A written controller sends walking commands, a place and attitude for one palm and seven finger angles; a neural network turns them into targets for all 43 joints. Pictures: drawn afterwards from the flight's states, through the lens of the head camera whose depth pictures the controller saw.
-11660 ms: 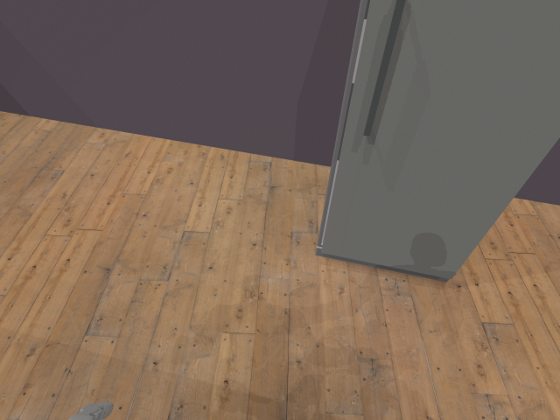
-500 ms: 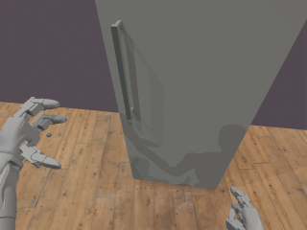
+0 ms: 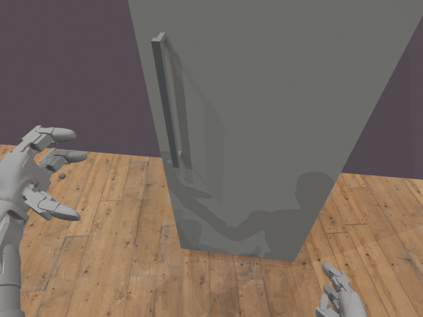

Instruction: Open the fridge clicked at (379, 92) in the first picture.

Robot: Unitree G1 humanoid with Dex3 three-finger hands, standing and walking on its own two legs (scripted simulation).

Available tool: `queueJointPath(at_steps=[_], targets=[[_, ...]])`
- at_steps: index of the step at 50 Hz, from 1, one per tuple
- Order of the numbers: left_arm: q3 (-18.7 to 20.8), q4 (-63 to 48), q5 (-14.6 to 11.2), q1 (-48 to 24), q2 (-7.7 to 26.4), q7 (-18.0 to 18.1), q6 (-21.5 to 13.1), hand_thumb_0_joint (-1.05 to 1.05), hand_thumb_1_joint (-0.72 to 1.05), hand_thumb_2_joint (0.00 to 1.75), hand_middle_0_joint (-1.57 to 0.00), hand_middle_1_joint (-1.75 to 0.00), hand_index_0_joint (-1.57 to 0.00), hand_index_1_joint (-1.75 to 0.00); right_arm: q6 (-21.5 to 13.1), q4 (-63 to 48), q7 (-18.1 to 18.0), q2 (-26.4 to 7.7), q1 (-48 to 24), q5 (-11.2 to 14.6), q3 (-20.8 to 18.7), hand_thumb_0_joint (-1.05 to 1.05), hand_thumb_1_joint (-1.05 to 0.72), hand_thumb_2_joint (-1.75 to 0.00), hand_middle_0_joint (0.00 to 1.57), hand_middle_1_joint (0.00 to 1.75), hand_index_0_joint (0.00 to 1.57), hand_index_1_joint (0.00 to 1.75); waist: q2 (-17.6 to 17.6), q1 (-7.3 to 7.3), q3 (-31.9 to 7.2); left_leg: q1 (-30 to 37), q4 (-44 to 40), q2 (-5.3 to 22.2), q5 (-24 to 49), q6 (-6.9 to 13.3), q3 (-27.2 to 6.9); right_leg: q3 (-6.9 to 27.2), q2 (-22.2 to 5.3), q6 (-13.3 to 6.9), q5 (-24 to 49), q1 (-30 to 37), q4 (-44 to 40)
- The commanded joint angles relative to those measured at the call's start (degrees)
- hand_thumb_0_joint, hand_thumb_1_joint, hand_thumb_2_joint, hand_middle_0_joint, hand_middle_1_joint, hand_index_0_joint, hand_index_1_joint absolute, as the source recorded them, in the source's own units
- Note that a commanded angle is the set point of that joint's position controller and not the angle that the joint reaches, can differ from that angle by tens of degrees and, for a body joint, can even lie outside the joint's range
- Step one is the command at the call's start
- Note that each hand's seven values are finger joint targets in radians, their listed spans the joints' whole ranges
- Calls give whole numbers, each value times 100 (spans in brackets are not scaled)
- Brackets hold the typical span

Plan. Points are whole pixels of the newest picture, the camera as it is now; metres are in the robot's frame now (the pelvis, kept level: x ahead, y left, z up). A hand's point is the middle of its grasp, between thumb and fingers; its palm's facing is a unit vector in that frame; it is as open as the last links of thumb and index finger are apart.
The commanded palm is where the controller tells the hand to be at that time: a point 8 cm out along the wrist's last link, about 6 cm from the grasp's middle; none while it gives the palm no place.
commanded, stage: raise the hand to about handle height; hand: left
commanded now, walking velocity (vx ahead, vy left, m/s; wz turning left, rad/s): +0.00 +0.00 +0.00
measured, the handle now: (170, 110) +0.53 +0.16 +0.13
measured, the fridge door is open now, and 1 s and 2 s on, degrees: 0 0 0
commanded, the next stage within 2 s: move the hooked fingers beside the handle in 0.08 s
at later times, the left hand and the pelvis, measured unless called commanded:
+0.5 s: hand (83, 163) +0.31 +0.26 +0.16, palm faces +0.02 -1.00 -0.04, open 13.9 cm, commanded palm +0.29 +0.31 +0.16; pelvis +0.00 +0.00 +0.00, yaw +0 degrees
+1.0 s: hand (112, 143) +0.37 +0.24 +0.15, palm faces +0.00 -1.00 -0.01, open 13.9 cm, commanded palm +0.35 +0.29 +0.15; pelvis +0.00 +0.00 +0.00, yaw -1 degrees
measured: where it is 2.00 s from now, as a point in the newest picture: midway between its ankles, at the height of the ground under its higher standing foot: outside the picture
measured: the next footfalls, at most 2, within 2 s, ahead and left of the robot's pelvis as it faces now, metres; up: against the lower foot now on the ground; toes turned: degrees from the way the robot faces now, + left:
none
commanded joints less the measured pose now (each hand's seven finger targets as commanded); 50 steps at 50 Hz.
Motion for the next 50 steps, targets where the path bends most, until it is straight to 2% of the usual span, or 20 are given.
queueJointPath(at_steps=[1, 4, 6, 9, 11, 12, 13, 15, 17, 21, 22, 24, 28, 31, 36, 41, 44, 46, 47, 50], targets=[[257, -1008, -62, -1664, 1498, -119, -120, 0, -50, 30, -30, -120, -30, -120, -321, -920, -108, -706, -610, 52, -278, 0, -90, -90, 20, 30, 20, 30, 287, -91, -826, 17, -568, -334, 1041, 250, -121, 33, 291, -156, 890, 306, -415], [418, -1118, -119, -1628, 1639, -170, -163, 0, -50, 30, -30, -120, -30, -120, -301, -950, -85, -697, -644, 29, -272, 0, -90, -90, 20, 30, 20, 30, 26, -42, -993, 61, -558, -333, 1161, 256, -165, 12, 305, -162, 1008, 426, -388], [572, -1248, -151, -1588, 1745, -156, -248, 0, -50, 30, -30, -120, -30, -120, -303, -976, -63, -678, -665, 11, -271, 0, -90, -90, 20, 30, 20, 30, 143, -2, -1185, 126, -533, -347, 1291, 248, -141, 14, 308, -169, 1161, 510, -357], [634, -1334, -177, -1597, 1758, -107, -347, 0, -50, 30, -30, -120, -30, -120, -298, -971, -33, -643, -687, 2, -256, 0, -90, -90, 20, 30, 20, 30, 206, 11, -1145, 126, -553, -342, 1393, 234, -124, 0, 316, -180, 1270, 552, -362], [293, -1155, -136, -1866, 1444, -76, -327, 0, -50, 30, -30, -120, -30, -120, -291, -922, -54, -626, -688, 16, -235, 0, -90, -90, 20, 30, 20, 30, 366, -91, -905, 107, -575, -336, 1207, 216, -106, 9, 320, -176, 1102, 322, -404], [292, -1027, -111, -1980, 1500, -44, -303, 0, -50, 30, -30, -120, -30, -120, -273, -874, -67, -646, -649, 22, -244, 0, -90, -90, 20, 30, 20, 30, 215, -108, -780, 68, -590, -311, 1115, 220, -118, 17, 334, -175, 969, 278, -459], [92, -849, -84, -2186, 1344, -42, -260, 0, -50, 30, -30, -120, -30, -120, -266, -844, -85, -653, -656, 36, -230, 0, -90, -90, 20, 30, 20, 30, 270, -180, -580, 2, -632, -312, 932, 218, -131, 20, 327, -165, 788, 133, -498], [42, -536, -10, -2408, 1409, -23, -208, 0, -50, 30, -30, -120, -30, -120, -253, -793, -143, -696, -579, 51, -248, 0, -90, -90, 20, 30, 20, 30, 190, -232, -523, -28, -634, -314, 744, 235, -154, 32, 317, -155, 548, 18, -535], [85, -491, 54, -2626, 1566, -10, -222, 0, -50, 30, -30, -120, -30, -120, -236, -781, -163, -730, -569, 40, -264, 0, -90, -90, 20, 30, 20, 30, 125, -208, -755, 21, -608, -315, 804, 240, -154, 60, 307, -162, 566, 132, -530], [224, -740, 108, -2898, 1748, 45, -436, 0, -50, 30, -30, -120, -30, -120, -256, -865, -158, -677, -599, 5, -259, 0, -90, -90, 20, 30, 20, 30, 412, -141, -1432, 217, -527, -344, 1302, 226, -159, 57, 271, -196, 1136, 488, -352], [281, -674, 95, -2826, 1816, 63, -486, 0, -50, 30, -30, -120, -30, -120, -238, -839, -138, -683, -577, -8, -253, 0, -90, -90, 20, 30, 20, 30, 254, -126, -1445, 177, -503, -329, 1338, 229, -139, 72, 285, -190, 1177, 548, -364], [139, -356, 53, -2884, 1591, 57, -537, 0, -50, 30, -30, -120, -30, -120, -230, -812, -129, -668, -559, 2, -249, 0, -90, -90, 20, 30, 20, 30, 173, -160, -1281, 75, -525, -330, 1278, 230, -128, 62, 275, -182, 1225, 457, -360], [273, 486, 109, -2832, 1793, 41, -373, 0, -50, 30, -30, -120, -30, -120, -136, -771, -110, -768, -492, 32, -275, 0, -90, -90, 20, 30, 20, 30, 3, -135, -924, -275, -556, -326, 1051, 235, -97, 74, 241, -182, 1007, 301, -379], [200, 525, 180, -3026, 1778, 43, -313, 0, -50, 30, -30, -120, -30, -120, -89, -842, -88, -787, -456, 40, -315, 0, -90, -90, 20, 30, 20, 30, 117, -138, -1174, -240, -496, -347, 1127, 244, -53, 113, 208, -175, 1111, 334, -307], [27, 74, 189, -3655, 1691, 105, -666, 0, -50, 30, -30, -120, -30, -120, -109, -857, -93, -768, -363, 16, -348, 0, -90, -90, 20, 30, 20, 30, 276, -231, -1630, 78, -398, -326, 1464, 241, -72, 125, 243, -191, 1459, 390, -207], [41, 679, 200, -3756, 1664, 174, -736, 0, -50, 30, -30, -120, -30, -120, -70, -691, -117, -810, -226, 20, -369, 0, -90, -90, 20, 30, 20, 30, -53, -292, -1458, -94, -416, -314, 1294, 258, -54, 123, 243, -169, 1394, 288, -216], [-19, 988, 296, -3826, 1677, 231, -593, 0, -50, 30, -30, -120, -30, -120, -15, -673, -99, -824, -229, 29, -359, 0, -90, -90, 20, 30, 20, 30, 69, -281, -1303, -252, -420, -320, 1248, 253, -30, 142, 203, -174, 1371, 237, -208], [-187, 996, 361, -4046, 1562, 284, -558, 0, -50, 30, -30, -120, -30, -120, 18, -690, -87, -809, -216, 32, -365, 0, -90, -90, 20, 30, 20, 30, 157, -318, -1317, -233, -412, -319, 1212, 249, -35, 150, 198, -173, 1312, 141, -213], [-121, 1044, 376, -4126, 1663, 315, -585, 0, -50, 30, -30, -120, -30, -120, 33, -675, -78, -829, -180, 12, -375, 0, -90, -90, 20, 30, 20, 30, -33, -326, -1341, -253, -393, -300, 1233, 263, -30, 160, 203, -171, 1325, 180, -220], [20, 1079, 396, -4300, 1829, 362, -719, 0, -50, 30, -30, -120, -30, -120, 91, -701, -59, -831, -134, 9, -381, 0, -90, -90, 20, 30, 20, 30, -63, -311, -1591, -270, -348, -316, 1292, 268, -26, 195, 203, -175, 1459, 323, -153]])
